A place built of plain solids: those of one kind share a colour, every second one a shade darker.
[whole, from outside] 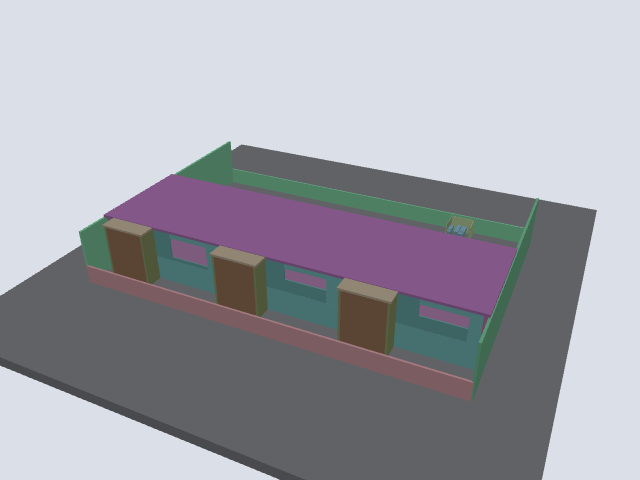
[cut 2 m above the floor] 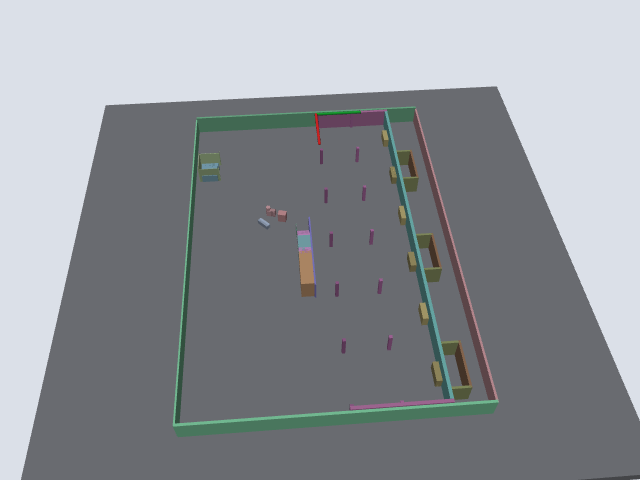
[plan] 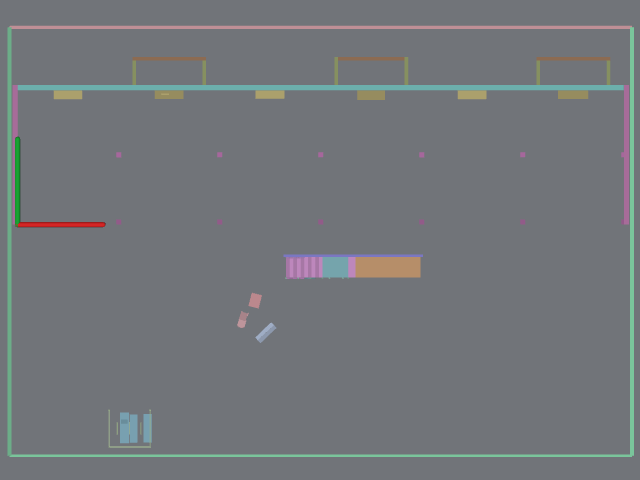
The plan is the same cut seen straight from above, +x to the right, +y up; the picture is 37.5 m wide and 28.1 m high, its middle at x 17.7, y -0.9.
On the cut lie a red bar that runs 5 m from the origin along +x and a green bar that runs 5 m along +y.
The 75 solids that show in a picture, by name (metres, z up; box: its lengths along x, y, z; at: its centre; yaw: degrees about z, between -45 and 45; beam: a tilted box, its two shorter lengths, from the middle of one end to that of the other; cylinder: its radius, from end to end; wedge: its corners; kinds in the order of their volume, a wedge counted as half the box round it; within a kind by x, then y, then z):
{
 "roof_1": {"box": [36.49, 10.47, 0.25], "at": [17.74, 3.14, 5.53]},
 "site_fence_1": {"box": [0.24, 25.08, 5.45], "at": [-0.48, -0.99, 2.68]},
 "site_fence_2": {"box": [36.45, 0.15, 1.85], "at": [17.74, -13.53, 0.88]},
 "site_fence_3": {"box": [0.24, 25.08, 5.45], "at": [35.97, -0.99, 2.68]},
 "back_1": {"box": [1.0, 0.3, 2.95], "at": [0.5, 8.02, 3.93]},
 "back_2": {"box": [3.91, 0.3, 1.25], "at": [2.96, 8.02, 3.08]},
 "back_3": {"box": [3.91, 0.3, 0.6], "at": [2.96, 8.02, 5.1]},
 "back_4": {"box": [2.0, 0.3, 2.95], "at": [5.91, 8.02, 3.93]},
 "back_5": {"box": [2.0, 0.3, 2.95], "at": [11.83, 8.02, 3.93]},
 "back_6": {"box": [3.91, 0.3, 1.25], "at": [14.79, 8.02, 3.08]},
 "back_7": {"box": [3.91, 0.3, 0.6], "at": [14.79, 8.02, 5.1]},
 "back_8": {"box": [35.49, 0.3, 2.5], "at": [17.74, 8.02, 1.2]},
 "back_9": {"box": [2.0, 0.3, 2.95], "at": [17.74, 8.02, 3.93]},
 "back_10": {"box": [2.0, 0.3, 2.95], "at": [23.66, 8.02, 3.93]},
 "back_11": {"box": [3.91, 0.3, 0.34], "at": [26.62, 8.02, 2.62]},
 "back_12": {"box": [3.91, 0.3, 0.6], "at": [26.62, 8.02, 5.1]},
 "back_13": {"box": [2.0, 0.3, 2.95], "at": [29.57, 8.02, 3.93]},
 "gable_1": {"box": [0.3, 8.17, 5.45], "at": [-0.15, 4.09, 2.68]},
 "gable_2": {"box": [0.3, 8.17, 5.45], "at": [35.64, 4.09, 2.68]},
 "bay_back_1": {"box": [4.31, 0.21, 5.45], "at": [8.87, 9.72, 2.68]},
 "bay_back_2": {"box": [4.31, 0.21, 5.45], "at": [20.7, 9.72, 2.68]},
 "bay_back_3": {"box": [4.31, 0.21, 5.45], "at": [32.53, 9.72, 2.68]},
 "site_backwall_1": {"box": [36.45, 0.2, 1.85], "at": [17.74, 11.55, 0.88]},
 "head_1": {"box": [3.8, 1.2, 2.75], "at": [21.68, -2.5, 1.33]},
 "bay_side_1": {"box": [0.21, 1.65, 5.45], "at": [6.82, 9.0, 2.68]},
 "bay_side_2": {"box": [0.21, 1.65, 5.45], "at": [10.92, 9.0, 2.68]},
 "bay_side_3": {"box": [0.21, 1.65, 5.45], "at": [18.65, 9.0, 2.68]},
 "bay_side_4": {"box": [0.21, 1.65, 5.45], "at": [22.75, 9.0, 2.68]},
 "bay_side_5": {"box": [0.21, 1.65, 5.45], "at": [30.48, 9.0, 2.68]},
 "bay_side_6": {"box": [0.21, 1.65, 5.45], "at": [34.58, 9.0, 2.68]},
 "step_1": {"box": [0.64, 1.2, 0.24], "at": [16.03, -2.5, 0.07]},
 "step_2": {"box": [0.64, 1.2, 0.44], "at": [16.24, -2.5, 0.17]},
 "step_3": {"box": [0.64, 1.2, 0.63], "at": [16.46, -2.5, 0.26]},
 "step_4": {"box": [0.64, 1.2, 0.82], "at": [16.67, -2.5, 0.36]},
 "step_5": {"box": [0.64, 1.2, 1.01], "at": [16.89, -2.5, 0.46]},
 "step_6": {"box": [0.64, 1.2, 1.21], "at": [17.1, -2.5, 0.55]},
 "step_7": {"box": [0.64, 1.2, 1.4], "at": [17.32, -2.5, 0.65]},
 "step_8": {"box": [0.64, 1.2, 1.59], "at": [17.53, -2.5, 0.75]},
 "step_9": {"box": [0.64, 1.2, 1.79], "at": [17.74, -2.5, 0.84]},
 "step_10": {"box": [0.51, 1.2, 1.98], "at": [17.89, -2.5, 0.94]},
 "step_11": {"box": [0.64, 1.2, 2.37], "at": [19.67, -2.5, 1.13]},
 "piece_1": {"box": [1.67, 0.52, 1.05], "at": [2.95, 7.59, 0.47]},
 "piece_2": {"box": [1.68, 0.5, 0.99], "at": [8.87, 7.61, 0.44]},
 "piece_3": {"box": [0.47, 0.4, 1.01], "at": [9.1, 7.63, 0.45]},
 "piece_4": {"box": [1.7, 0.49, 1.1], "at": [14.78, 7.61, 0.5]},
 "piece_5": {"box": [1.64, 0.57, 1.04], "at": [20.69, 7.57, 0.47]},
 "piece_6": {"box": [1.69, 0.52, 1.09], "at": [26.61, 7.59, 0.49]},
 "piece_7": {"box": [1.78, 0.51, 1.04], "at": [32.52, 7.6, 0.47]},
 "floor_1": {"box": [1.93, 1.2, 2.17], "at": [18.82, -2.5, 1.04]},
 "bay_roof_1": {"box": [4.51, 1.8, 0.2], "at": [8.87, 9.02, 5.5]},
 "bay_roof_2": {"box": [4.51, 1.8, 0.2], "at": [20.7, 9.02, 5.5]},
 "bay_roof_3": {"box": [4.51, 1.8, 0.2], "at": [32.53, 9.02, 5.5]},
 "spine_1": {"box": [8.17, 0.15, 2.52], "at": [19.64, -1.82, 1.21]},
 "bike_shelter_bike_1": {"box": [0.54, 1.79, 0.97], "at": [6.25, -11.9, 0.43]},
 "bike_shelter_bike_2": {"box": [0.45, 1.66, 1.04], "at": [6.79, -11.94, 0.47]},
 "bike_shelter_bike_3": {"box": [0.48, 1.66, 0.92], "at": [7.61, -11.92, 0.41]},
 "column_1": {"box": [0.3, 0.3, 2.5], "at": [5.91, 0.15, 1.2]},
 "column_2": {"box": [0.3, 0.3, 2.5], "at": [5.91, 4.09, 1.2]},
 "column_3": {"box": [0.3, 0.3, 2.5], "at": [11.83, 0.15, 1.2]},
 "column_4": {"box": [0.3, 0.3, 2.5], "at": [11.83, 4.09, 1.2]},
 "column_5": {"box": [0.3, 0.3, 2.5], "at": [17.74, 0.15, 1.2]},
 "column_6": {"box": [0.3, 0.3, 2.5], "at": [17.74, 4.09, 1.2]},
 "column_7": {"box": [0.3, 0.3, 2.5], "at": [23.66, 0.15, 1.2]},
 "column_8": {"box": [0.3, 0.3, 2.5], "at": [23.66, 4.09, 1.2]},
 "column_9": {"box": [0.3, 0.3, 2.5], "at": [29.57, 0.15, 1.2]},
 "column_10": {"box": [0.3, 0.3, 2.5], "at": [29.57, 4.09, 1.2]},
 "glazing_1": {"box": [3.91, 0.08, 1.1], "at": [2.96, 8.02, 4.25]},
 "glazing_2": {"box": [3.91, 0.07, 1.1], "at": [14.79, 8.02, 4.25]},
 "glazing_3": {"box": [3.91, 0.13, 2.01], "at": [26.62, 8.02, 3.8]},
 "bike_shelter_1": {"box": [0.05, 2.1, 1.82], "at": [5.36, -11.93, 0.86]},
 "bike_shelter_2": {"box": [2.33, 0.05, 1.82], "at": [6.56, -13.02, 0.86]},
 "bike_shelter_3": {"box": [0.05, 2.1, 1.82], "at": [7.75, -11.93, 0.86]},
 "foot_bin_1": {"box": [0.62, 0.81, 1.06], "at": [13.91, -4.45, 0.48], "yaw": -14.4},
 "foot_pram_1": {"cylinder": 0.22, "from": [13.09, -5.83, -0.05], "to": [13.09, -5.83, 1.08]},
 "foot_pram_2": {"box": [0.38, 0.9, 0.8], "at": [13.16, -5.58, 0.35], "yaw": -16.6}
}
